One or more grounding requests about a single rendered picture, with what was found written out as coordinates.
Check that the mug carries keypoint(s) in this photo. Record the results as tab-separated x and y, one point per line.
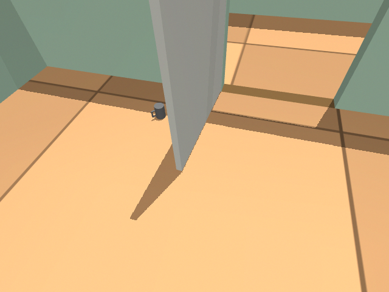
159	110

